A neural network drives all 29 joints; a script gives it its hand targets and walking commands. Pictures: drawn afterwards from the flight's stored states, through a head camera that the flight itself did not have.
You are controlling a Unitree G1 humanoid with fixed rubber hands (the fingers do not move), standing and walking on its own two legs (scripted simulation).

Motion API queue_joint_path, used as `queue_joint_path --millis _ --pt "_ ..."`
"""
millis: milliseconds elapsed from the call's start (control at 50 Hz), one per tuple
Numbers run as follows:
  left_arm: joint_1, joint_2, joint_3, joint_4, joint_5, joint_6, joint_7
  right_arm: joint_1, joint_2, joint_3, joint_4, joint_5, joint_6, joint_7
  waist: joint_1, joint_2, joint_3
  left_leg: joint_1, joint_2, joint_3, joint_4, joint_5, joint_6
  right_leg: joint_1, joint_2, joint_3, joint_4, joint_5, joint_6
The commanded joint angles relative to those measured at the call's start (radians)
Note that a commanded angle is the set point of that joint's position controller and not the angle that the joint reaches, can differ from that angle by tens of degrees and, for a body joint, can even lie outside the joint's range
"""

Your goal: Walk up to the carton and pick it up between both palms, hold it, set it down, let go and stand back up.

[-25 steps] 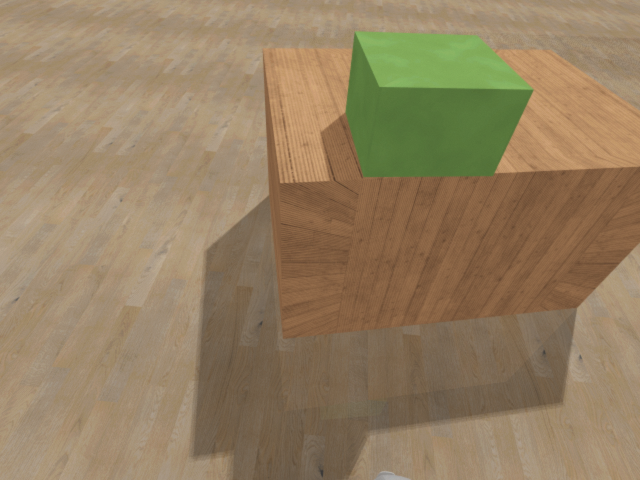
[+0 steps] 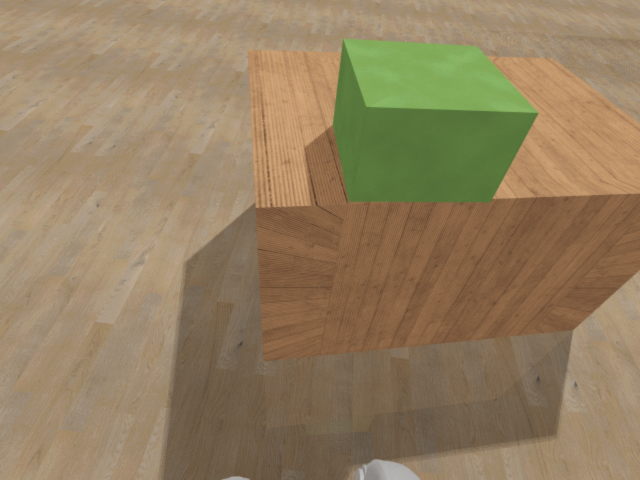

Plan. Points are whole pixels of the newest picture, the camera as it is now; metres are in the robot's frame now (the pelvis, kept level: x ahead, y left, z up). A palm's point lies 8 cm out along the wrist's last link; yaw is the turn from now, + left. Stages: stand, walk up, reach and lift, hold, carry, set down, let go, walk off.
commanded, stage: walk up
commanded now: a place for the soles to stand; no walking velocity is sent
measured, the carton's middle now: (416, 119) +0.82 -0.17 +0.06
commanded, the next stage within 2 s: none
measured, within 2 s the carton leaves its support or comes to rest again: neither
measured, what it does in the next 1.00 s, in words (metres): steps to the right: right foot, then left foot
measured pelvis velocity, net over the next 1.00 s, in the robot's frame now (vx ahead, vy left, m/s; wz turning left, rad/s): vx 0.17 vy -0.19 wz -0.01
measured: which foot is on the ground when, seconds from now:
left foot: down 0.00-0.16, up 0.18-0.46, down 0.48-0.80, up 0.82-1.00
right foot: up 0.00-0.10, down 0.12-0.50, up 0.52-0.76, down 0.78-1.00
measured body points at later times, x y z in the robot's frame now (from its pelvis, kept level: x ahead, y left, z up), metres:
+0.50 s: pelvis +0.08 -0.07 -0.01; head +0.09 -0.06 +0.44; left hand +0.14 +0.25 -0.11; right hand +0.18 -0.40 -0.08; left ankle +0.16 +0.07 -0.69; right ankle +0.10 -0.16 -0.69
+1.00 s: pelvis +0.17 -0.19 -0.01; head +0.19 -0.18 +0.44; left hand +0.23 +0.13 -0.10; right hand +0.28 -0.53 -0.08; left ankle +0.19 -0.05 -0.62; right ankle +0.17 -0.26 -0.69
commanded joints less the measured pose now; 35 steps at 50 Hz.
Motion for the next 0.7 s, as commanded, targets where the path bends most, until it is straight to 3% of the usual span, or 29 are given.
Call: queue_joint_path --millis 0,20,40,60,80,100,120,140,160,180,200,220,240,260,300,320,340,360,420,440,460,480,500,520,540,600,640,660,680 --pt "-0.061 0.238 0.167 -0.065 0.062 -0.025 -0.012 -0.026 -0.404 -0.139 0.009 -0.022 -0.020 -0.036 -0.004 0.443 0.065 -0.036 0.291 -0.445 -0.451 -0.258 0.248 -0.169 -0.109 0.144 -0.095 0.036 0.040" --pt "-0.069 0.253 0.175 -0.065 0.056 -0.028 -0.021 -0.061 -0.381 -0.130 0.020 -0.016 -0.022 -0.031 0.008 0.397 0.084 -0.054 0.270 -0.418 -0.473 -0.312 0.238 -0.122 -0.079 0.109 -0.162 -0.008 0.040" --pt "-0.031 0.234 0.179 -0.043 0.055 -0.027 -0.020 -0.118 -0.415 -0.132 -0.003 -0.023 -0.019 -0.035 0.049 0.467 0.004 -0.083 0.274 -0.385 -0.433 -0.243 0.239 0.026 -0.083 0.086 -0.228 -0.030 0.026" --pt "0.039 0.228 0.174 -0.018 0.051 -0.044 -0.015 -0.171 -0.392 -0.132 -0.005 -0.028 -0.012 -0.032 0.106 0.477 0.007 -0.182 0.224 -0.291 -0.276 -0.116 0.187 0.194 -0.072 0.119 -0.396 -0.006 0.017" --pt "0.169 0.247 0.196 0.043 0.054 -0.048 0.000 -0.133 -0.334 -0.110 0.000 -0.027 -0.002 -0.030 0.176 0.334 -0.051 -0.279 0.136 -0.152 -0.044 -0.016 0.145 0.408 0.017 0.038 -0.476 0.031 0.016" --pt "0.230 0.260 0.211 0.081 0.063 -0.047 0.012 -0.100 -0.243 -0.085 0.020 -0.037 0.006 -0.031 0.196 0.155 -0.071 -0.438 0.038 -0.047 0.247 0.043 0.111 0.565 0.042 0.074 -0.554 -0.020 0.022" --pt "0.213 0.331 0.225 0.050 0.074 -0.052 0.030 -0.063 -0.089 -0.040 0.006 -0.019 0.004 -0.037 0.203 -0.158 0.018 -0.623 -0.114 -0.010 0.528 -0.198 0.024 0.450 -0.149 0.469 -0.750 -0.128 0.041" --pt "0.100 0.359 0.219 0.003 0.050 -0.056 0.029 -0.077 -0.194 -0.063 -0.012 -0.001 0.022 -0.054 0.151 -0.119 -0.009 -0.562 -0.083 -0.071 0.506 -0.169 0.032 0.358 -0.259 0.729 -0.965 -0.304 -0.032" --pt "-0.001 0.399 0.221 -0.031 0.025 -0.050 0.036 -0.061 -0.294 -0.086 0.005 0.001 0.027 -0.056 0.098 -0.080 -0.035 -0.476 -0.045 -0.064 0.505 -0.170 0.025 0.361 -0.291 0.910 -1.043 -0.406 -0.087" --pt "-0.021 0.344 0.203 -0.035 0.029 -0.051 0.033 -0.062 -0.288 -0.088 -0.004 -0.007 0.017 -0.045 0.075 0.069 0.011 -0.472 -0.003 -0.056 0.490 -0.100 0.008 0.331 -0.271 0.797 -0.956 -0.333 -0.146" --pt "-0.019 0.305 0.194 -0.026 0.033 -0.057 0.034 -0.010 -0.267 -0.084 0.041 -0.006 0.017 -0.036 0.067 0.058 0.008 -0.476 0.019 -0.017 0.494 -0.036 0.013 0.361 -0.248 0.716 -0.914 -0.238 -0.099" --pt "-0.012 0.269 0.185 -0.026 0.035 -0.059 0.038 0.009 -0.298 -0.098 0.056 -0.013 0.020 -0.031 0.070 0.098 -0.019 -0.429 0.046 -0.013 0.443 -0.031 0.018 0.358 -0.204 0.588 -0.821 -0.136 -0.119" --pt "-0.016 0.255 0.161 -0.009 0.035 -0.055 0.032 0.020 -0.299 -0.107 0.048 -0.011 0.017 -0.031 0.053 0.086 0.007 -0.399 0.046 -0.002 0.394 -0.080 0.035 0.318 -0.223 0.551 -0.784 -0.035 -0.154" --pt "-0.018 0.280 0.170 -0.009 0.038 -0.062 0.042 0.100 -0.279 -0.100 0.050 0.011 0.014 -0.034 0.031 0.004 0.022 -0.390 0.051 -0.015 0.352 -0.035 0.028 0.337 -0.237 0.555 -0.795 0.066 -0.123" --pt "-0.022 0.239 0.144 -0.009 0.055 -0.051 0.028 0.006 -0.268 -0.095 0.042 0.002 0.000 -0.033 0.075 -0.029 0.035 -0.296 0.042 -0.002 0.196 -0.158 0.032 0.243 -0.195 0.453 -0.750 0.078 -0.231" --pt "-0.020 0.250 0.149 -0.033 0.060 -0.052 0.024 0.015 -0.286 -0.098 0.037 0.007 -0.003 -0.033 0.080 -0.045 0.030 -0.248 0.008 0.032 0.155 -0.189 0.035 0.189 -0.196 0.463 -0.767 0.087 -0.228" --pt "-0.041 0.279 0.147 -0.035 0.068 -0.048 0.018 0.030 -0.261 -0.098 0.023 0.017 -0.001 -0.030 0.061 -0.123 0.010 -0.210 0.028 0.020 0.130 -0.103 0.035 0.160 -0.201 0.363 -0.752 -0.011 -0.248" --pt "-0.080 0.272 0.148 -0.044 0.067 -0.039 0.015 0.052 -0.290 -0.108 0.042 0.019 -0.001 -0.026 0.049 -0.108 0.046 -0.138 -0.002 0.047 0.111 -0.054 0.034 0.072 -0.182 0.407 -0.777 -0.154 -0.232" --pt "-0.184 0.194 0.126 -0.087 0.076 -0.029 0.012 0.248 -0.286 -0.124 0.142 -0.002 -0.008 -0.032 -0.040 0.010 -0.038 0.270 -0.038 0.066 -0.111 0.119 0.052 -0.178 -0.066 0.188 -0.575 -0.272 -0.163" --pt "-0.207 0.142 0.120 -0.110 0.081 -0.029 0.008 0.379 -0.319 -0.143 0.161 -0.003 -0.020 -0.047 -0.133 0.181 -0.100 0.441 -0.004 -0.032 -0.206 0.035 0.093 -0.269 -0.036 0.097 -0.315 -0.113 -0.126" --pt "-0.166 0.079 0.100 -0.107 0.070 -0.033 0.008 0.412 -0.402 -0.165 0.164 -0.032 -0.020 -0.064 -0.149 0.391 -0.194 0.535 0.158 -0.435 -0.385 -0.223 0.166 -0.373 0.060 -0.027 0.001 -0.025 -0.059" --pt "-0.152 0.125 0.103 -0.083 0.073 -0.023 0.012 0.292 -0.435 -0.172 0.089 -0.024 -0.020 -0.075 -0.105 0.269 -0.091 0.386 0.358 -0.878 -0.589 -0.446 0.269 -0.432 0.053 0.042 0.096 -0.090 -0.021" --pt "-0.151 0.214 0.126 -0.093 0.078 -0.020 0.008 0.150 -0.502 -0.179 0.033 -0.011 -0.013 -0.079 -0.054 0.246 -0.044 0.289 0.432 -0.986 -0.640 -0.519 0.344 -0.414 -0.007 0.103 0.117 -0.152 0.008" --pt "-0.154 0.259 0.144 -0.065 0.090 -0.005 0.006 0.110 -0.447 -0.155 0.049 -0.017 -0.012 -0.078 -0.039 0.121 0.037 0.198 0.390 -0.875 -0.601 -0.509 0.313 -0.386 -0.041 0.132 0.099 -0.107 0.024" --pt "-0.092 0.270 0.166 -0.055 0.070 -0.008 0.002 0.042 -0.445 -0.152 0.034 -0.017 -0.014 -0.082 0.010 0.161 0.047 0.133 0.343 -0.765 -0.552 -0.425 0.282 -0.311 -0.047 0.176 0.079 -0.075 0.037" --pt "-0.057 0.228 0.163 -0.045 0.062 -0.013 0.000 0.042 -0.377 -0.130 0.033 -0.032 -0.014 -0.057 0.001 0.300 0.039 0.023 0.251 -0.494 -0.431 -0.256 0.242 -0.205 -0.030 0.072 -0.042 -0.053 0.022" --pt "-0.070 0.225 0.164 -0.063 0.075 -0.017 -0.014 0.019 -0.411 -0.139 0.013 -0.030 -0.018 -0.056 0.003 0.338 0.063 -0.040 0.286 -0.552 -0.430 -0.229 0.265 -0.172 -0.040 0.104 -0.046 -0.013 0.014" --pt "-0.091 0.231 0.182 -0.065 0.067 -0.015 -0.012 -0.005 -0.425 -0.146 0.017 -0.025 -0.015 -0.059 0.013 0.443 0.051 -0.016 0.304 -0.552 -0.419 -0.186 0.259 -0.178 -0.073 0.143 -0.020 0.023 0.047" --pt "-0.141 0.232 0.180 -0.098 0.060 -0.024 -0.011 -0.029 -0.429 -0.144 0.022 -0.024 -0.015 -0.061 0.021 0.415 0.079 -0.058 0.315 -0.542 -0.390 -0.152 0.269 -0.157 -0.083 0.162 -0.092 -0.038 0.042"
